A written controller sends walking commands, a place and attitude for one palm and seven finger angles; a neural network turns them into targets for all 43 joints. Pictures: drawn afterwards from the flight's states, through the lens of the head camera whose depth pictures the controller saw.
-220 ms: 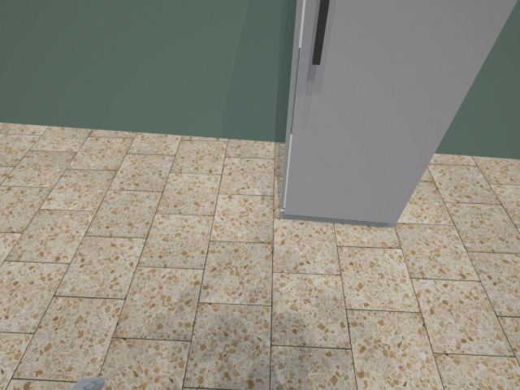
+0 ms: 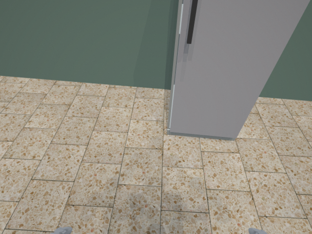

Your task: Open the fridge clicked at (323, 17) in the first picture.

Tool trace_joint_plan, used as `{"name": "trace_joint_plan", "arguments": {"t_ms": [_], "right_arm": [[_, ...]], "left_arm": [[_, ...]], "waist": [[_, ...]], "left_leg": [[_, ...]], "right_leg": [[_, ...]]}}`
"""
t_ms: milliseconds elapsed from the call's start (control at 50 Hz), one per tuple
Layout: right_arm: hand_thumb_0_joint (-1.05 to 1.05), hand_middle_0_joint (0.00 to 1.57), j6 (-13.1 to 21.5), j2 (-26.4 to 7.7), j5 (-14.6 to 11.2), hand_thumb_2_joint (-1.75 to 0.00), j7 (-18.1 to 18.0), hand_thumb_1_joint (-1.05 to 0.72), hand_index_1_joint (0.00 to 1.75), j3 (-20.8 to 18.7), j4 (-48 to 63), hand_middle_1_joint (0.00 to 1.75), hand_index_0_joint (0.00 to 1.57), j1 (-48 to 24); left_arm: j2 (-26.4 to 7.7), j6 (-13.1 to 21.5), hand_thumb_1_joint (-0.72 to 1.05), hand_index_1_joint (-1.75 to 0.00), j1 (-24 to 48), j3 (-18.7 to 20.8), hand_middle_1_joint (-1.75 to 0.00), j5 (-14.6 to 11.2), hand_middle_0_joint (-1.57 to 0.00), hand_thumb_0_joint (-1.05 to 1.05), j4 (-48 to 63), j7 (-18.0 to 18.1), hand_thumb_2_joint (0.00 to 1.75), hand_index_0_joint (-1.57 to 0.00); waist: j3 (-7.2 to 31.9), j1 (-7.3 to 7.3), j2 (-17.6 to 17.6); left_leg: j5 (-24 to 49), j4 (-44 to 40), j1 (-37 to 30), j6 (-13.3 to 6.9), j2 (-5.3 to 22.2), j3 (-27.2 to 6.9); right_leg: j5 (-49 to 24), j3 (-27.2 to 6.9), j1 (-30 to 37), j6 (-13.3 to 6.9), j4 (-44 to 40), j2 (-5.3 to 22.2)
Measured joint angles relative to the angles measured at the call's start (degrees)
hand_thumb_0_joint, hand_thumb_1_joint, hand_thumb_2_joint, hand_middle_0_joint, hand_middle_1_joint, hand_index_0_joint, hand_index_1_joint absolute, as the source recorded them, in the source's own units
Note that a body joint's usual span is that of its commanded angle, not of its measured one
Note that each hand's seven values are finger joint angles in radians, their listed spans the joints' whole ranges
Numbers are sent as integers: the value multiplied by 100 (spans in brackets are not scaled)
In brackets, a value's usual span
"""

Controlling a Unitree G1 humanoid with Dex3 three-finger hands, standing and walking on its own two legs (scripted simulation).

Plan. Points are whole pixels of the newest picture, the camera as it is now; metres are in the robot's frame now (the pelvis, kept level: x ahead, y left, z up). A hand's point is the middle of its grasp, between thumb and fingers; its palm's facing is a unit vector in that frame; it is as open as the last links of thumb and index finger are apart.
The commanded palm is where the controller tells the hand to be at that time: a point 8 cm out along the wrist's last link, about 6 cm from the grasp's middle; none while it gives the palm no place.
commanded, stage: stand and wait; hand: left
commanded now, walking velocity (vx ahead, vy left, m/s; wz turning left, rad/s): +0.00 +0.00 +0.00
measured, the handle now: (193, 6) +0.95 -0.10 +0.22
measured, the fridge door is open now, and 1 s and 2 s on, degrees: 0 0 0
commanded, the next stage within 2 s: look at it before walking up in 0.66 s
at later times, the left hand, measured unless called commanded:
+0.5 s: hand out of the picture +0.05 +0.24 -0.15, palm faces -0.03 -0.94 -0.35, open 7.4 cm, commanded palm none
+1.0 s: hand out of the picture +0.06 +0.23 -0.15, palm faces -0.04 -0.94 -0.33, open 7.4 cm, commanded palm none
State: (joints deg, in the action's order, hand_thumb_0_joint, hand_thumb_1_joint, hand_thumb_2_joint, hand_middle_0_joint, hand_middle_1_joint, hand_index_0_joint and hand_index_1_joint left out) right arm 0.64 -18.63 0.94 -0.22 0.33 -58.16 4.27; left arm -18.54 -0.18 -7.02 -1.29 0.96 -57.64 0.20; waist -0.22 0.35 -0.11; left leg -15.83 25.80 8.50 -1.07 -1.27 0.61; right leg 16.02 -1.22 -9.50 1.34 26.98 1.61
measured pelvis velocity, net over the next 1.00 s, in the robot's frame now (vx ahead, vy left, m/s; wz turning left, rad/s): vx -0.02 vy -0.01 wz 0.00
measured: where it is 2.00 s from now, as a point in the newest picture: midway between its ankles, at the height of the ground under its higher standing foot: outside the picture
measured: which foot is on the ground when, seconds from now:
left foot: down 0.00-1.00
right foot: down 0.00-1.00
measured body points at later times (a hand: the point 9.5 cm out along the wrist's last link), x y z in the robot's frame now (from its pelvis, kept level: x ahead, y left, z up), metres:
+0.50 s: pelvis -0.02 -0.01 +0.00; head -0.01 -0.02 +0.45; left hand +0.05 +0.29 -0.13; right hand +0.06 -0.31 -0.13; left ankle -0.02 +0.11 -0.74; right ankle -0.02 -0.14 -0.74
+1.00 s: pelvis -0.02 -0.01 +0.01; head -0.01 -0.02 +0.46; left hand +0.06 +0.28 -0.13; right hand +0.06 -0.31 -0.13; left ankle -0.02 +0.11 -0.74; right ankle -0.02 -0.14 -0.74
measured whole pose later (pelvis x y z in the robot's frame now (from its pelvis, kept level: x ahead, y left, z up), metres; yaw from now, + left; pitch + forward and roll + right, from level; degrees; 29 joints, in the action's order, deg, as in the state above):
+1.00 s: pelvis -0.02 -0.01 +0.01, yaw +0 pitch -1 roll +0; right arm 0.7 -19.3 0.5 -0.2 0.4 -63.8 6.6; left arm -19.1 0.3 -7.8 -0.8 1.0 -61.9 -0.1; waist -1.6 0.0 0.1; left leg -11.9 21.2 7.8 0.2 0.1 0.2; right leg 11.9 -0.7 -8.7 0.3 22.1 0.3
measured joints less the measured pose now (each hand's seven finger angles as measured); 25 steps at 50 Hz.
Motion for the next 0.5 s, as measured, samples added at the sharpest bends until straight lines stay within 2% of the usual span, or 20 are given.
{"name": "trace_joint_plan", "arguments": {"t_ms": [500], "right_arm": [[1,21,-45,-102,-37,-90,-2,-91,30,-20,-557,30,20,321]], "left_arm": [[-103,17,90,-30,-180,69,-30,-10,-20,1,-435,-12,90,-20]], "waist": [[-163,-28,40]], "left_leg": [[313,-344,-72,115,118,-52]], "right_leg": [[-319,55,85,-104,-363,-115]]}}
